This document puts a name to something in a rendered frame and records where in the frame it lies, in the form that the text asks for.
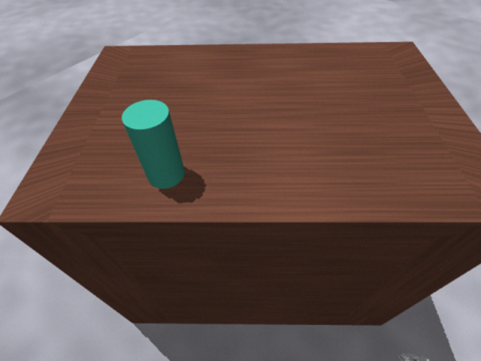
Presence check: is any can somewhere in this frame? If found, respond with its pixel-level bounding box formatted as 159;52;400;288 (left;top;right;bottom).
122;100;185;189

